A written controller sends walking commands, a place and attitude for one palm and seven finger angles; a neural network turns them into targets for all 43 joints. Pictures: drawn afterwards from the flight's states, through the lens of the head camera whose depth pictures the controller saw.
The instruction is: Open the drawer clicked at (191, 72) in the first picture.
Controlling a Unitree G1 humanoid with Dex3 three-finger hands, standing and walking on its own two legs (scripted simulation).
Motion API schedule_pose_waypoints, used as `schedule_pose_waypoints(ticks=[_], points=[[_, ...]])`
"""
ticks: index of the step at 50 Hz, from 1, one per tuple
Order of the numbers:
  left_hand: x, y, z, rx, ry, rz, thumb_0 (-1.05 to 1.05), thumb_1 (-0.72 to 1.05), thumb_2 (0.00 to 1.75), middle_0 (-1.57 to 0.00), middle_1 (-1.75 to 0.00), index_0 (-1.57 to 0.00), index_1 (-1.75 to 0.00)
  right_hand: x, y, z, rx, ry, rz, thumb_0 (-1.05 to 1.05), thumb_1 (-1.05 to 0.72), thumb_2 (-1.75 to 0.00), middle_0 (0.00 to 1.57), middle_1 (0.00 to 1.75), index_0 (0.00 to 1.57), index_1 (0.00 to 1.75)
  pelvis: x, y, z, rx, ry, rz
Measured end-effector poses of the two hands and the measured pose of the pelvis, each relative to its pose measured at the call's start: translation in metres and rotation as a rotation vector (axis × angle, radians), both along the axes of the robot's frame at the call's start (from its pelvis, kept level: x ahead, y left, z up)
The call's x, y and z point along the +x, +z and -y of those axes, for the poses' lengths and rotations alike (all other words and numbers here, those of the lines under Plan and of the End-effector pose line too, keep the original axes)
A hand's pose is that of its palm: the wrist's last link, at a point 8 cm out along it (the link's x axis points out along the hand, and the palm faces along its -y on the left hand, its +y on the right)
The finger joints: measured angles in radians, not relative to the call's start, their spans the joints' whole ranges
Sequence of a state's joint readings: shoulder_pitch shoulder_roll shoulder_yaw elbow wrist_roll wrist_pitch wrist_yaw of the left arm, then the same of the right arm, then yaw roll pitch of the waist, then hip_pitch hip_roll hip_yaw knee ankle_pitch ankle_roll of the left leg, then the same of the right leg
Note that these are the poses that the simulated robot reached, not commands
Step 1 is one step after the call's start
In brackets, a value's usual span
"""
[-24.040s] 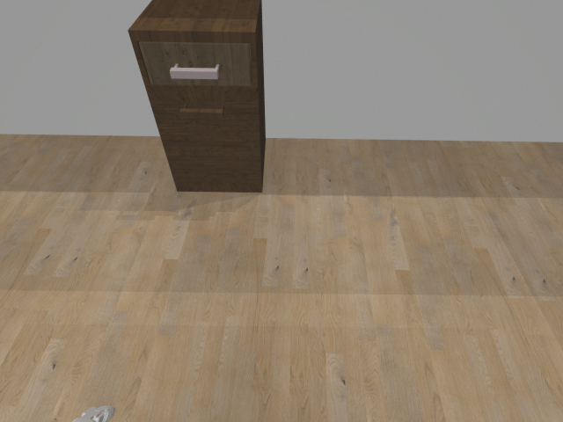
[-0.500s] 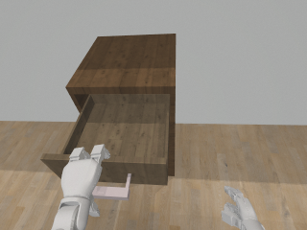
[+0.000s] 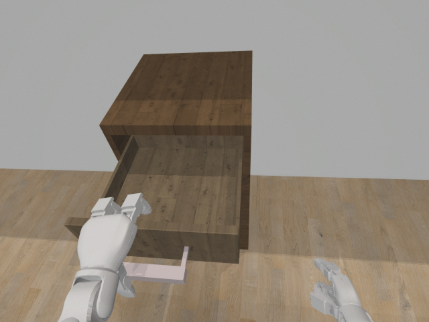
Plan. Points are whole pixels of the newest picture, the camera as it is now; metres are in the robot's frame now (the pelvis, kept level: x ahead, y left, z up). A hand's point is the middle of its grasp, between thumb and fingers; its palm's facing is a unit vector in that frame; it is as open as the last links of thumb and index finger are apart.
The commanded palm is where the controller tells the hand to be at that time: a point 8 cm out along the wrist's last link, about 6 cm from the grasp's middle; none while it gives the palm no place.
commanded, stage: lift the hand off the handle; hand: left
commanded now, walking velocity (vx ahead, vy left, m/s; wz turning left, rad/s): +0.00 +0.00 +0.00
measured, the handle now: (151, 261) +0.26 +0.20 -0.10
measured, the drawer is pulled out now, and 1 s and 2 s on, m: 0.30 0.30 0.30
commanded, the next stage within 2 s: draw the hand back to the body in 0.10 s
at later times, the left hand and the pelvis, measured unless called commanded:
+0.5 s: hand (104, 246) +0.21 +0.23 +0.07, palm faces +0.08 -0.12 -0.99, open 13.9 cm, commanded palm +0.18 +0.22 +0.13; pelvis +0.00 +0.01 +0.00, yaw +0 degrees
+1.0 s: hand (96, 241) +0.20 +0.21 +0.12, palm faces +0.29 -0.87 -0.40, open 13.5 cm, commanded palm +0.16 +0.26 +0.16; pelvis +0.01 +0.01 +0.01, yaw +2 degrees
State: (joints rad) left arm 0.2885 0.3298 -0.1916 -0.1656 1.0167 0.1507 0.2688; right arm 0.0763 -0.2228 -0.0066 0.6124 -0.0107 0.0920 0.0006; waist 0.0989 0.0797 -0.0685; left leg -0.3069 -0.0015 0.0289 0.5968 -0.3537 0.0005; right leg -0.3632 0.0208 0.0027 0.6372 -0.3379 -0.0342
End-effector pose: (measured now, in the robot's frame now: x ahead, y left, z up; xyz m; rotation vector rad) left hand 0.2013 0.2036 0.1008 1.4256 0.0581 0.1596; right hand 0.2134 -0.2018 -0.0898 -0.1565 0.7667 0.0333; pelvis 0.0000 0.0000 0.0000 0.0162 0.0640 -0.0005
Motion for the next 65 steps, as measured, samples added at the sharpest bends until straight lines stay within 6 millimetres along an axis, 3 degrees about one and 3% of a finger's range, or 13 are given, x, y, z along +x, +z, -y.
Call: schedule_pose_waypoints(ticks=[12,20,41,45,48,51,57,65], points=[[0.001,-0.004,-0.005,-0.021,-0.009,-0.043,0.0,-0.49,0.3,-0.32,-1.2,-0.32,-1.2,0.004,0.005,-0.008,-0.009,0.022,-0.001,0.01,-0.91,-0.9,0.2,0.3,0.2,0.3,0.0,0.003,-0.004,-0.004,0.002,0.004],[-0.01,0.014,-0.015,0.002,-0.008,0.017,0.0,-0.49,0.3,-0.32,-1.2,-0.32,-1.2,0.006,0.007,-0.009,-0.009,0.02,0.007,0.01,-0.91,-0.9,0.2,0.3,0.2,0.3,0.003,0.003,-0.007,-0.009,-0.001,0.01],[-0.027,0.041,-0.047,0.026,0.036,-0.016,0.0,-0.49,0.3,-0.32,-1.2,-0.32,-1.2,0.012,0.015,-0.017,-0.021,0.046,0.022,0.01,-0.9,-0.9,0.2,0.3,0.2,0.3,0.003,0.008,-0.011,-0.016,0.008,0.033],[-0.033,0.036,-0.048,-0.669,0.097,0.09,-0.01,-0.47,0.31,-0.32,-1.19,-0.32,-1.19,0.009,0.025,-0.018,-0.016,0.011,0.11,0.01,-0.91,-0.9,0.2,0.3,0.2,0.3,0.005,0.009,-0.011,-0.016,0.021,0.08],[-0.036,0.033,-0.046,-0.923,0.1,0.162,-0.01,-0.43,0.32,-0.32,-1.16,-0.31,-1.16,0.003,0.033,-0.019,-0.043,0.003,0.153,0.01,-0.91,-0.9,0.2,0.3,0.2,0.3,0.01,0.011,-0.008,-0.015,0.03,0.099],[-0.037,0.044,-0.05,-0.998,0.081,0.242,-0.01,-0.36,0.35,-0.31,-1.12,-0.31,-1.12,-0.002,0.036,-0.018,-0.066,0.007,0.168,0.01,-0.9,-0.9,0.21,0.3,0.2,0.3,0.015,0.012,-0.005,-0.017,0.039,0.11],[-0.037,0.068,-0.063,-0.982,0.064,0.34,-0.01,-0.19,0.43,-0.29,-1.0,-0.29,-1.0,-0.006,0.03,-0.011,-0.068,0.003,0.149,0.01,-0.9,-0.9,0.21,0.3,0.2,0.3,0.019,0.014,-0.005,-0.019,0.046,0.11],[-0.04,0.068,-0.066,-0.962,0.085,0.312,-0.01,0.08,0.54,-0.27,-0.83,-0.27,-0.83,-0.005,0.026,0.0,-0.07,-0.028,0.125,0.01,-0.9,-0.9,0.21,0.3,0.2,0.3,0.021,0.015,-0.004,-0.019,0.043,0.09]])
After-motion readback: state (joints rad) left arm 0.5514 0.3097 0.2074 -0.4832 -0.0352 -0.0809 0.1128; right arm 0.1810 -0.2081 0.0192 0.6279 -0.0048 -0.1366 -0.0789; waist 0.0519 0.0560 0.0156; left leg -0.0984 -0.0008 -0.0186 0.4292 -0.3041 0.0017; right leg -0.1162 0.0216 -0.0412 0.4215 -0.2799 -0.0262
